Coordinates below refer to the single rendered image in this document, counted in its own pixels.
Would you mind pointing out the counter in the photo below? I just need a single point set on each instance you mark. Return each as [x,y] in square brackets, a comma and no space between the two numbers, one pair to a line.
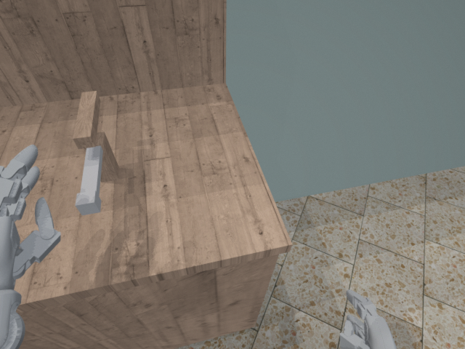
[188,235]

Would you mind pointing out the left robot forearm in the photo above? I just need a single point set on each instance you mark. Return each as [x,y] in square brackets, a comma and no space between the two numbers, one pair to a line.
[12,327]

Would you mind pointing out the tap lever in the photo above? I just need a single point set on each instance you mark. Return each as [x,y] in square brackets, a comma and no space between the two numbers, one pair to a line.
[88,200]

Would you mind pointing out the robot left hand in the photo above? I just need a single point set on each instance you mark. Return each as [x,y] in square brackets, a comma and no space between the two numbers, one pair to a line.
[16,182]

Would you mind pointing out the robot right hand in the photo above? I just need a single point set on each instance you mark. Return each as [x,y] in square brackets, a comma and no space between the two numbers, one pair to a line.
[374,333]

